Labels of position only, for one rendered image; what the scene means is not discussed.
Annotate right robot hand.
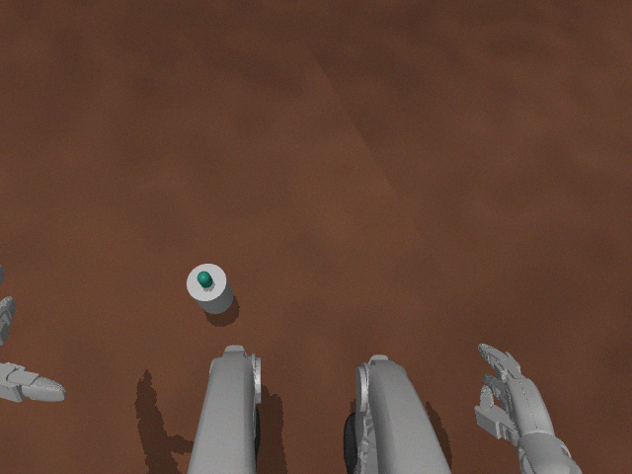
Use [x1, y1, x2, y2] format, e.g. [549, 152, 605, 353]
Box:
[474, 344, 555, 446]

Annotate left robot hand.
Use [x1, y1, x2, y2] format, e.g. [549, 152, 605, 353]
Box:
[0, 265, 66, 403]

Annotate right robot arm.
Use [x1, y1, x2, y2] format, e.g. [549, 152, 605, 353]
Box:
[516, 433, 583, 474]

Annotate bottle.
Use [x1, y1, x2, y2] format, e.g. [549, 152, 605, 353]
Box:
[187, 264, 233, 314]

